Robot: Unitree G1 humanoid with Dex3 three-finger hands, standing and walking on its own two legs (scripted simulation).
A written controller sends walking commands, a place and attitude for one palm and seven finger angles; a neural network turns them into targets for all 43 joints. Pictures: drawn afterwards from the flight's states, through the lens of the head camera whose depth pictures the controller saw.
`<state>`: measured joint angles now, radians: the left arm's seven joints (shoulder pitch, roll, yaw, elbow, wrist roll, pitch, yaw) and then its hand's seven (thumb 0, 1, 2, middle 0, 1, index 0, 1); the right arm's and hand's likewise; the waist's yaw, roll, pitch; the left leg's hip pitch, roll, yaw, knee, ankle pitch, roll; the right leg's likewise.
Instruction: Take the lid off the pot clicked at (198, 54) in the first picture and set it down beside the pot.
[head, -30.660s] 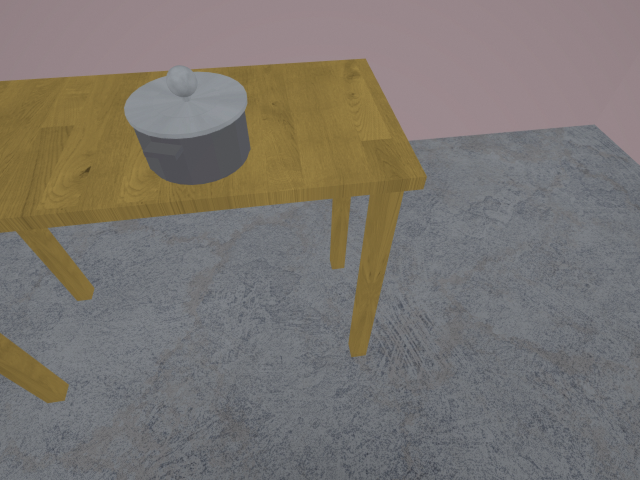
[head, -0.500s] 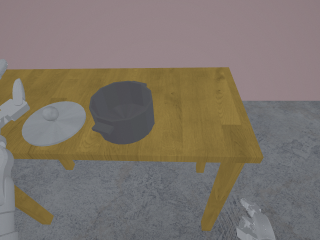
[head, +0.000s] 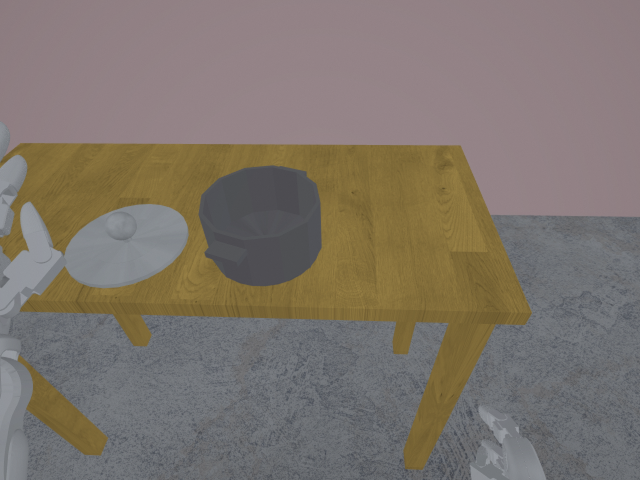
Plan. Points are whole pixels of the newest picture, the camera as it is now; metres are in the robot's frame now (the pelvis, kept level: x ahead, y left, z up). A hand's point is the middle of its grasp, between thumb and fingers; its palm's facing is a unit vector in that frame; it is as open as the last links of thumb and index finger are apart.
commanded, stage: draw the hand back to the body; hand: left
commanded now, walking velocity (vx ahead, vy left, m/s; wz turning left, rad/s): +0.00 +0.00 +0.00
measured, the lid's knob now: (120, 226) +0.45 +0.39 +0.07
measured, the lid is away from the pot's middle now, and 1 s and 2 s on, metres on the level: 0.24 0.24 0.24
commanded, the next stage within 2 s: step back with the hand held close in 0.40 s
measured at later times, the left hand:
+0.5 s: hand (20, 308) +0.17 +0.26 +0.24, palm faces +0.49 -0.82 -0.29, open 7.4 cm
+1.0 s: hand out of the picture +0.15 +0.27 +0.22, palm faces +0.40 -0.78 -0.48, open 7.4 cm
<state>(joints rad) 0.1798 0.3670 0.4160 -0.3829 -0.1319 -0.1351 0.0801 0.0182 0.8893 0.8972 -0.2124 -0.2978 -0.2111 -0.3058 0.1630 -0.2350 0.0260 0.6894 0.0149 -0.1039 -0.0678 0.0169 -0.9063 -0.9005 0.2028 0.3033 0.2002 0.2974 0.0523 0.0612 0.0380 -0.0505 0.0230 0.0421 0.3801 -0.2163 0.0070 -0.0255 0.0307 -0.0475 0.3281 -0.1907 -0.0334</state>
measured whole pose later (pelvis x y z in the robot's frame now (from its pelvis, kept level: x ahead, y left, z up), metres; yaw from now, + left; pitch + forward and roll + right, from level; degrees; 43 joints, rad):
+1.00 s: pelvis -0.04 +0.04 -0.02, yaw +0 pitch -1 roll -1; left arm 0.53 0.47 0.51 -0.76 -0.07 -0.20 0.10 0.02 0.89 0.90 -0.22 -0.30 -0.22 -0.31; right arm 0.23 -0.21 -0.01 0.53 0.02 -0.06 -0.04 0.02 -0.91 -0.90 0.20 0.30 0.20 0.30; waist 0.00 -0.04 0.04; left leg -0.33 -0.04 0.07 0.58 -0.24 0.08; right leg -0.29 -0.02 0.01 0.58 -0.27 0.01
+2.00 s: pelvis -0.19 +0.08 -0.01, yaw -1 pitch +1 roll -7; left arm 0.43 0.46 0.50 -0.75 -0.08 -0.24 0.14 0.02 0.89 0.90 -0.21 -0.30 -0.21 -0.30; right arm 0.22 -0.14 -0.01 0.60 -0.02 -0.10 -0.01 0.02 -0.91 -0.90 0.20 0.30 0.20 0.30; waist -0.01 0.04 -0.04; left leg -0.48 0.04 0.04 0.31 0.03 0.04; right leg -0.20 0.10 -0.05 0.65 -0.52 -0.06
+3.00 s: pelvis -0.29 +0.18 -0.04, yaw +2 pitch +0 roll -1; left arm 0.29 0.28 0.12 0.18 0.05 0.01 0.02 0.00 0.90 0.90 -0.20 -0.29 -0.20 -0.30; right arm 0.27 -0.24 -0.03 0.76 -0.01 0.01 0.03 0.01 -0.91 -0.90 0.20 0.30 0.20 0.30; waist -0.02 0.07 -0.09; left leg -0.44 0.06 0.04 0.97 -0.55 0.01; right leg -0.32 -0.07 -0.15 0.76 -0.44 0.00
